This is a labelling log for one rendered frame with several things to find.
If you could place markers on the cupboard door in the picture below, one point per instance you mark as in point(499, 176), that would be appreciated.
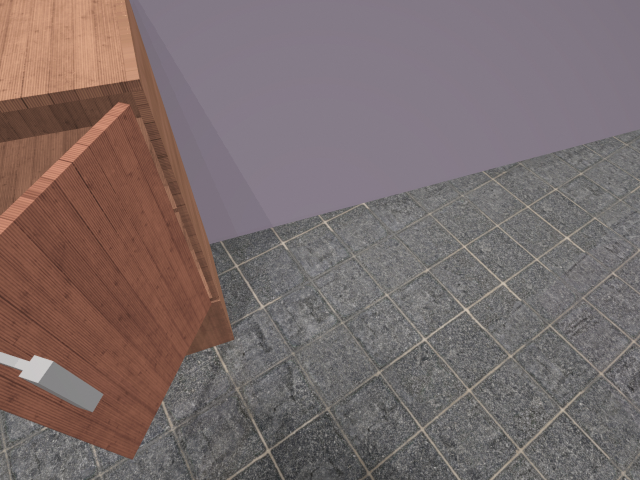
point(96, 275)

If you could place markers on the handle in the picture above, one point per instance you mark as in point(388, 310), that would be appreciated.
point(54, 379)

